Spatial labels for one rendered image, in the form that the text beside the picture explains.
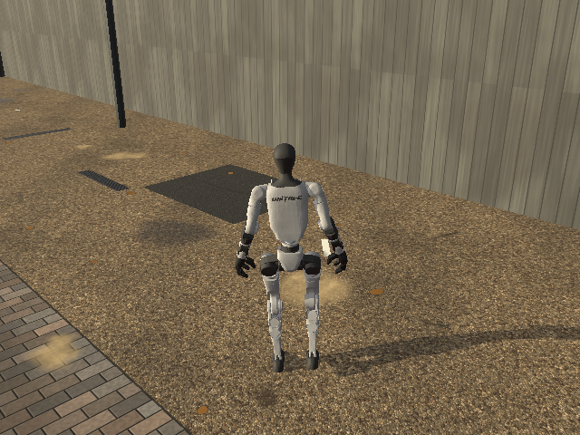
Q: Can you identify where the right robot foot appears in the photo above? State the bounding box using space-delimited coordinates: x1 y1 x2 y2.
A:
306 350 319 370

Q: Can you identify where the robot right forearm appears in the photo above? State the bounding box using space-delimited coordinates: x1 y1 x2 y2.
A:
324 217 344 255

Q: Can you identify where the robot left upper arm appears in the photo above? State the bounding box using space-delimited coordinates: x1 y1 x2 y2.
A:
245 184 267 235

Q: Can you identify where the right robot shin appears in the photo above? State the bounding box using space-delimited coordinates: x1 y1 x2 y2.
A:
306 294 319 358

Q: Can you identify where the robot right upper arm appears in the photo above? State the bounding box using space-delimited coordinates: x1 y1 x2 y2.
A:
305 181 333 231

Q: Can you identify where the robot right hand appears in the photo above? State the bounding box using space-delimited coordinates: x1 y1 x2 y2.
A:
327 251 348 274

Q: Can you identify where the robot left forearm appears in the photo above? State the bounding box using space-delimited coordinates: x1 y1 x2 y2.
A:
237 222 254 259

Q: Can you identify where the robot left hand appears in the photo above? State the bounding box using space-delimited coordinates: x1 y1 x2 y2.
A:
235 256 256 278

